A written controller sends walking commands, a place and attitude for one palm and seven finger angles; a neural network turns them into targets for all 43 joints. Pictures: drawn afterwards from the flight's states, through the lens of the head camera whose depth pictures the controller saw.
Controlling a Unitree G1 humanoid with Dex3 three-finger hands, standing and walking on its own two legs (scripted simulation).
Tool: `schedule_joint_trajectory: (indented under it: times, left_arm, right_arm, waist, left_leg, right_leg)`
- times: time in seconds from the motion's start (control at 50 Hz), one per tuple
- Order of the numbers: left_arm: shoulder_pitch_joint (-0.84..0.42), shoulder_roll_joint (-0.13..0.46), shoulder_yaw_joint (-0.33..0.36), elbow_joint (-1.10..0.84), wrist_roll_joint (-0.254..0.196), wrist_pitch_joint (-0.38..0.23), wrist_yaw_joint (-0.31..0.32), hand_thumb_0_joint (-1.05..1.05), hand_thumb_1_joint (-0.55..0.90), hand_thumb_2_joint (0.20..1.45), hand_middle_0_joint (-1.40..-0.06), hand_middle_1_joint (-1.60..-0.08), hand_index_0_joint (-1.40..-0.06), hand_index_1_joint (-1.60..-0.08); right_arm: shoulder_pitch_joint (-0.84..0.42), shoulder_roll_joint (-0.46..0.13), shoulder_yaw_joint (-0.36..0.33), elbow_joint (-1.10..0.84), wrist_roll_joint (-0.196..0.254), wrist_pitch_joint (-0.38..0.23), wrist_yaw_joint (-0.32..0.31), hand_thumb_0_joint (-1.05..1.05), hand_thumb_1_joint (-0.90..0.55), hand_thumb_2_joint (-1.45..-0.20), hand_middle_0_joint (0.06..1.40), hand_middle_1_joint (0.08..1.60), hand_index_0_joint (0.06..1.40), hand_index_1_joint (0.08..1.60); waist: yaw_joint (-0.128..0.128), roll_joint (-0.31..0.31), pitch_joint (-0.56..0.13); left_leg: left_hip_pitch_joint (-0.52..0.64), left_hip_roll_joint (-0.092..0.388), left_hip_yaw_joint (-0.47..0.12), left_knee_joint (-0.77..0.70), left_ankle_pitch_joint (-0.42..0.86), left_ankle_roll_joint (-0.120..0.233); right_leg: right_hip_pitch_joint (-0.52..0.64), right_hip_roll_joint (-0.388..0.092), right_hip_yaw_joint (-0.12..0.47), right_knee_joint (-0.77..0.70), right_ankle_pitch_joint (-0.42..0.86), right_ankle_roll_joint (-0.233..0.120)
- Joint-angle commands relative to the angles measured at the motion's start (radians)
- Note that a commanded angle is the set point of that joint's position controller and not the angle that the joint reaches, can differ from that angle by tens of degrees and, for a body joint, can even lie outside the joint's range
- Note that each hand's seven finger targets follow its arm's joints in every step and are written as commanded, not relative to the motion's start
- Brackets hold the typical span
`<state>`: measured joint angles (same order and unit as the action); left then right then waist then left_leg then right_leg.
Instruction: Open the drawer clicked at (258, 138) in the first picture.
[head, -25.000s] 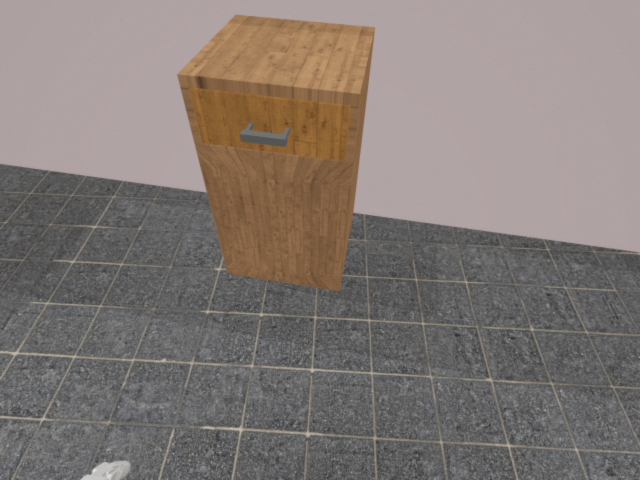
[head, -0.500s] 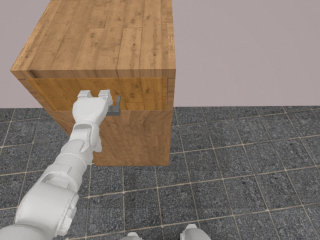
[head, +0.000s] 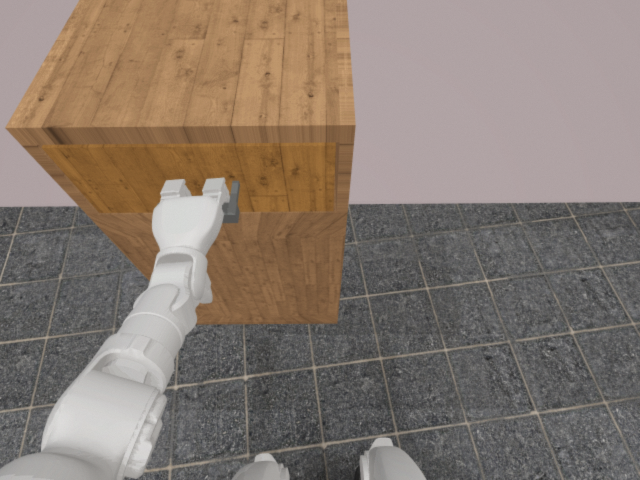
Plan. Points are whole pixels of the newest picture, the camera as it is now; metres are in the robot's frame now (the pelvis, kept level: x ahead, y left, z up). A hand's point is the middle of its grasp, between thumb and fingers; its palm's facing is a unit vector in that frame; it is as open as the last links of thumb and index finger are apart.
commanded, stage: lower the fingers behind the handle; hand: left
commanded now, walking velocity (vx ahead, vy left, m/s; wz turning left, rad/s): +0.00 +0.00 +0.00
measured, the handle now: (200, 200) +0.51 +0.17 -0.02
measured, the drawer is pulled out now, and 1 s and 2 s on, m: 0.00 0.00 0.11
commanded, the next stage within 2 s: close the thumb around the handle in 0.06 s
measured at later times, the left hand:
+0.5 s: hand (202, 242) +0.44 +0.16 -0.03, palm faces -0.06 -0.02 -1.00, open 10.6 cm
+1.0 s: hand (202, 243) +0.44 +0.17 -0.03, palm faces -0.03 -0.02 -1.00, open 6.5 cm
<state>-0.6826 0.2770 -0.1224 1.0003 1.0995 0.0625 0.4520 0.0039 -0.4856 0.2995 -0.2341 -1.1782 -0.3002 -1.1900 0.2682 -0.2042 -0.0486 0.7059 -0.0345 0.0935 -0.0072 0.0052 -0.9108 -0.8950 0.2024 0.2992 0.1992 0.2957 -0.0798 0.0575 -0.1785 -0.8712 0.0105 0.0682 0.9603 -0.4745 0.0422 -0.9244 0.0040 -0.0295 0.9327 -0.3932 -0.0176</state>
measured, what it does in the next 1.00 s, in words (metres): stands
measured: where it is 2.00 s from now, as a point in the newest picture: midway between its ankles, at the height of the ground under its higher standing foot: outside the picture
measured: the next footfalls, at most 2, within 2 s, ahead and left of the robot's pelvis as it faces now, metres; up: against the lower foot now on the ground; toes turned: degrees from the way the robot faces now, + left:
none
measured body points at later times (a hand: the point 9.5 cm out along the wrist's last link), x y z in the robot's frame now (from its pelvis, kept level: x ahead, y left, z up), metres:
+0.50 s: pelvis +0.01 -0.01 +0.00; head +0.12 -0.02 +0.44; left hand +0.44 +0.16 +0.02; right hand +0.07 -0.27 -0.14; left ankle -0.02 +0.09 -0.68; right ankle +0.02 -0.11 -0.68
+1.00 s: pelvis +0.01 +0.00 +0.00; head +0.12 -0.02 +0.44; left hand +0.44 +0.16 +0.02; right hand +0.07 -0.26 -0.15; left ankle -0.02 +0.09 -0.68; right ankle +0.02 -0.11 -0.68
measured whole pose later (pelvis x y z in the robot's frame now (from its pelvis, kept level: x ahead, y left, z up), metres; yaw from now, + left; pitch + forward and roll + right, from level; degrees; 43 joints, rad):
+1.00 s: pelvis +0.01 +0.00 +0.00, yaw +0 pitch +23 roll -1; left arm -0.62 0.27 -0.12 0.94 1.14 0.04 0.52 0.01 0.63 0.80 -0.26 -1.32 -0.31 -1.30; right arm 0.26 -0.22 -0.07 0.72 -0.04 0.10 0.01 0.01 -0.91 -0.90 0.20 0.30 0.20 0.30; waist -0.06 0.06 -0.18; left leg -0.87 0.01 0.05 0.96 -0.49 0.03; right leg -0.92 0.01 -0.04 0.94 -0.42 -0.03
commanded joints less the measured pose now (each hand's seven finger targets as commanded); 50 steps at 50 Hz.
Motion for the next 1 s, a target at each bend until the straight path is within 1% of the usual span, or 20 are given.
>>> schedule_joint_trajectory:
  times: [0.0,0.04,0.06,0.08,0.1,0.14,0.26,0.36,0.42,0.48,0.52,0.6,0.64,0.72,0.82,0.84,0.86,0.88,0.92,0.98]
  left_arm:
    - [-0.202,0.125,0.033,-0.163,0.015,-0.091,0.009,0.000,-0.500,0.300,-0.300,-1.200,-0.300,-1.200]
    - [-0.197,0.099,0.024,-0.175,0.027,-0.123,0.028,0.000,-0.500,0.300,-0.300,-1.200,-0.300,-1.200]
    - [-0.202,0.120,0.042,-0.190,0.034,-0.133,0.041,0.000,-0.500,0.300,-0.300,-1.200,-0.300,-1.200]
    - [-0.214,0.106,0.036,-0.199,0.034,-0.137,0.051,0.000,-0.500,0.300,-0.300,-1.200,-0.300,-1.200]
    - [-0.207,0.101,0.039,-0.195,0.039,-0.137,0.066,0.000,-0.500,0.300,-0.300,-1.200,-0.300,-1.200]
    - [-0.227,0.099,0.040,-0.217,0.048,-0.126,0.093,0.000,-0.500,0.300,-0.300,-1.200,-0.300,-1.200]
    - [-0.268,0.100,0.034,-0.218,0.054,-0.033,0.128,0.000,-0.164,0.444,-0.324,-1.236,-0.324,-1.236]
    - [-0.251,0.124,0.040,-0.205,0.033,0.014,0.096,0.000,0.116,0.564,-0.344,-1.266,-0.344,-1.266]
    - [-0.196,0.162,0.068,-0.195,0.017,-0.001,0.061,0.000,0.284,0.636,-0.356,-1.284,-0.356,-1.284]
    - [-0.179,0.127,0.038,-0.204,0.010,-0.038,0.035,0.000,0.452,0.708,-0.368,-1.302,-0.368,-1.302]
    - [-0.156,0.144,0.053,-0.185,0.014,-0.066,0.032,0.000,0.564,0.756,-0.376,-1.314,-0.376,-1.314]
    - [-0.154,0.113,0.042,-0.231,0.028,-0.110,0.048,0.000,0.788,0.852,-0.392,-1.338,-0.392,-1.338]
    - [-0.140,0.112,0.053,-0.250,0.032,-0.117,0.067,0.000,0.900,0.900,-0.400,-1.350,-0.400,-1.350]
    - [-0.155,0.096,0.043,-0.237,0.034,-0.092,0.089,0.000,0.900,0.900,-0.400,-1.350,-0.400,-1.350]
    - [-0.223,0.145,0.066,-0.223,0.044,-0.047,0.105,0.000,0.900,0.900,-0.400,-1.350,-0.400,-1.350]
    - [-0.207,0.161,0.078,-0.220,0.048,-0.038,0.104,0.000,0.900,0.900,-0.400,-1.350,-0.400,-1.350]
    - [-0.209,0.129,0.051,-0.207,0.048,-0.028,0.100,0.000,0.900,0.900,-0.400,-1.350,-0.400,-1.350]
    - [-0.236,0.126,0.047,-0.215,0.042,-0.025,0.096,0.000,0.900,0.900,-0.400,-1.350,-0.400,-1.350]
    - [-0.225,0.122,0.042,-0.195,0.043,-0.018,0.091,0.000,0.900,0.900,-0.400,-1.350,-0.400,-1.350]
    - [-0.183,0.124,0.051,-0.220,0.026,-0.023,0.074,0.000,0.900,0.900,-0.400,-1.350,-0.400,-1.350]
  right_arm:
    - [0.104,-0.150,-0.050,-0.078,-0.001,-0.027,-0.022,0.000,-0.900,-0.900,0.200,0.300,0.200,0.300]
    - [0.111,-0.149,-0.057,-0.074,-0.003,-0.033,-0.015,0.000,-0.900,-0.900,0.200,0.300,0.200,0.300]
    - [0.114,-0.151,-0.059,-0.070,-0.004,-0.034,-0.012,0.000,-0.900,-0.900,0.200,0.300,0.200,0.300]
    - [0.115,-0.149,-0.060,-0.072,-0.008,-0.035,-0.007,0.000,-0.900,-0.900,0.200,0.300,0.200,0.300]
    - [0.123,-0.149,-0.066,-0.067,-0.010,-0.037,-0.004,0.000,-0.900,-0.900,0.200,0.300,0.200,0.300]
    - [0.125,-0.150,-0.072,-0.061,-0.013,-0.035,0.004,0.000,-0.900,-0.900,0.200,0.300,0.200,0.300]
    - [0.130,-0.157,-0.079,-0.040,-0.012,-0.012,0.016,0.000,-0.900,-0.900,0.200,0.300,0.200,0.300]
    - [0.113,-0.156,-0.072,-0.046,-0.006,0.002,0.004,0.000,-0.900,-0.900,0.200,0.300,0.200,0.300]
    - [0.103,-0.158,-0.064,-0.052,-0.004,0.002,-0.007,0.000,-0.900,-0.900,0.200,0.300,0.200,0.300]
    - [0.093,-0.151,-0.060,-0.069,-0.001,-0.005,-0.012,0.000,-0.900,-0.900,0.200,0.300,0.200,0.300]
    - [0.095,-0.153,-0.058,-0.066,0.000,-0.012,-0.014,0.000,-0.900,-0.900,0.200,0.300,0.200,0.300]
    - [0.106,-0.146,-0.066,-0.073,-0.006,-0.023,-0.008,0.000,-0.900,-0.900,0.200,0.300,0.200,0.300]
    - [0.109,-0.148,-0.071,-0.071,-0.009,-0.024,-0.002,0.000,-0.900,-0.900,0.200,0.300,0.200,0.300]
    - [0.114,-0.150,-0.075,-0.063,-0.009,-0.021,0.008,0.000,-0.900,-0.900,0.200,0.300,0.200,0.300]
    - [0.115,-0.157,-0.075,-0.048,-0.011,-0.013,0.004,0.000,-0.900,-0.900,0.200,0.300,0.200,0.300]
    - [0.115,-0.158,-0.072,-0.048,-0.011,-0.010,0.003,0.000,-0.900,-0.900,0.200,0.300,0.200,0.300]
    - [0.113,-0.154,-0.072,-0.051,-0.009,-0.006,0.003,0.000,-0.900,-0.900,0.200,0.300,0.200,0.300]
    - [0.112,-0.156,-0.070,-0.049,-0.009,-0.006,0.004,0.000,-0.900,-0.900,0.200,0.300,0.200,0.300]
    - [0.113,-0.155,-0.071,-0.044,-0.006,-0.002,0.002,0.000,-0.900,-0.900,0.200,0.300,0.200,0.300]
    - [0.106,-0.153,-0.068,-0.065,-0.007,-0.001,0.000,0.000,-0.900,-0.900,0.200,0.300,0.200,0.300]
  waist:
    - [0.009,-0.063,-0.362]
    - [0.003,-0.073,-0.348]
    - [0.006,-0.062,-0.363]
    - [0.007,-0.034,-0.371]
    - [0.002,-0.052,-0.381]
    - [-0.001,-0.032,-0.421]
    - [-0.013,-0.039,-0.462]
    - [-0.006,-0.065,-0.458]
    - [0.010,-0.075,-0.432]
    - [0.005,-0.068,-0.388]
    - [0.013,-0.076,-0.358]
    - [0.014,-0.035,-0.401]
    - [0.016,-0.044,-0.423]
    - [0.004,-0.051,-0.418]
    - [-0.005,-0.065,-0.440]
    - [0.006,-0.057,-0.446]
    - [-0.001,-0.060,-0.432]
    - [-0.004,-0.034,-0.438]
    - [-0.005,-0.048,-0.419]
    - [0.009,-0.053,-0.447]
  left_leg:
    - [0.192,-0.031,-0.060,-0.087,0.391,-0.004]
    - [0.196,-0.025,-0.063,-0.074,0.396,-0.006]
    - [0.202,-0.023,-0.066,-0.069,0.406,-0.008]
    - [0.203,-0.026,-0.070,-0.063,0.421,-0.010]
    - [0.211,-0.022,-0.071,-0.054,0.440,-0.010]
    - [0.233,-0.019,-0.074,-0.044,0.464,-0.015]
    - [0.264,-0.016,-0.074,-0.045,0.523,-0.019]
    - [0.242,-0.028,-0.053,-0.073,0.484,-0.010]
    - [0.221,-0.034,-0.048,-0.087,0.468,-0.006]
    - [0.206,-0.038,-0.047,-0.095,0.437,-0.004]
    - [0.184,-0.037,-0.042,-0.091,0.413,-0.004]
    - [0.221,-0.031,-0.051,-0.072,0.471,-0.008]
    - [0.247,-0.024,-0.054,-0.058,0.519,-0.010]
    - [0.234,-0.026,-0.056,-0.052,0.509,-0.012]
    - [0.220,-0.030,-0.052,-0.054,0.484,-0.010]
    - [0.226,-0.031,-0.052,-0.057,0.502,-0.011]
    - [0.228,-0.031,-0.052,-0.062,0.499,-0.012]
    - [0.238,-0.031,-0.059,-0.065,0.507,-0.013]
    - [0.249,-0.027,-0.058,-0.068,0.509,-0.013]
    - [0.254,-0.032,-0.059,-0.078,0.516,-0.009]
  right_leg:
    - [0.273,0.039,0.009,-0.084,0.351,-0.029]
    - [0.232,0.041,0.005,-0.079,0.337,-0.030]
    - [0.224,0.041,0.004,-0.069,0.337,-0.032]
    - [0.215,0.043,0.000,-0.060,0.337,-0.036]
    - [0.209,0.043,-0.002,-0.053,0.349,-0.034]
    - [0.199,0.043,-0.003,-0.044,0.356,-0.033]
    - [0.237,0.044,-0.007,-0.052,0.412,-0.028]
    - [0.333,0.040,0.008,-0.083,0.457,-0.023]
    - [0.370,0.037,0.017,-0.091,0.477,-0.023]
    - [0.360,0.035,0.019,-0.103,0.456,-0.025]
    - [0.339,0.035,0.022,-0.097,0.434,-0.025]
    - [0.301,0.038,0.014,-0.072,0.442,-0.029]
    - [0.285,0.040,0.011,-0.065,0.459,-0.028]
    - [0.277,0.042,0.005,-0.061,0.457,-0.027]
    - [0.304,0.038,0.012,-0.063,0.468,-0.024]
    - [0.312,0.038,0.011,-0.061,0.475,-0.025]
    - [0.308,0.038,0.008,-0.069,0.470,-0.024]
    - [0.297,0.039,0.004,-0.067,0.458,-0.028]
    - [0.288,0.041,0.002,-0.073,0.449,-0.026]
    - [0.333,0.041,0.006,-0.080,0.463,-0.028]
